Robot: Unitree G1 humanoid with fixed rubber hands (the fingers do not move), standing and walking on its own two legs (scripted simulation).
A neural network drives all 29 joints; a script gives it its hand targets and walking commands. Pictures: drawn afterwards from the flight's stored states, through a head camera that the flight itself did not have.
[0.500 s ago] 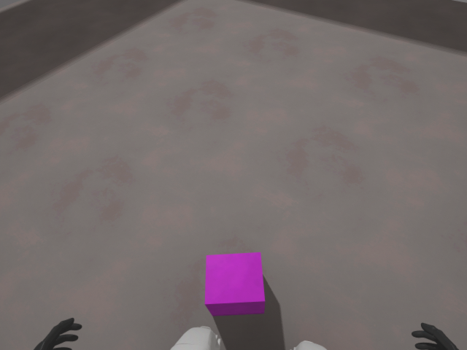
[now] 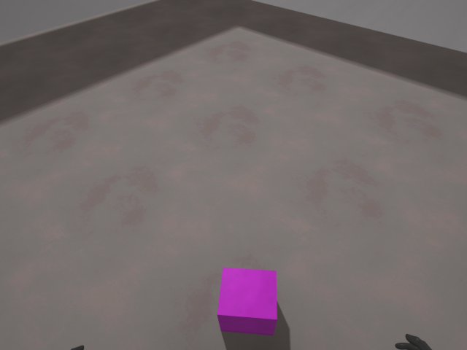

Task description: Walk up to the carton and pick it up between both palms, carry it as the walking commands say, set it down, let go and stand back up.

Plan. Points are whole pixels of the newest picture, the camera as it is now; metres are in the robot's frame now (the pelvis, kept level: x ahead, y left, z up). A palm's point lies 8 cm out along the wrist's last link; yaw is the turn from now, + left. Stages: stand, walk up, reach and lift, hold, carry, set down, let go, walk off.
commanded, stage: walk up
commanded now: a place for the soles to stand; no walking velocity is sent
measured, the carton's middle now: (248, 301) +0.44 -0.01 -0.66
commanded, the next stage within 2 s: none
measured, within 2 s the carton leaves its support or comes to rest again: neither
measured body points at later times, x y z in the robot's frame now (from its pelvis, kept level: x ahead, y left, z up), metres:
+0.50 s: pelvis +0.04 +0.01 +0.01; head +0.06 +0.01 +0.46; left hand +0.14 +0.33 -0.09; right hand +0.16 -0.30 -0.10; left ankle +0.03 +0.13 -0.73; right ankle +0.04 -0.13 -0.73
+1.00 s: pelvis +0.03 +0.01 +0.02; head +0.04 +0.00 +0.47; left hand +0.10 +0.33 -0.10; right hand +0.14 -0.30 -0.11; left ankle +0.03 +0.13 -0.73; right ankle +0.04 -0.13 -0.73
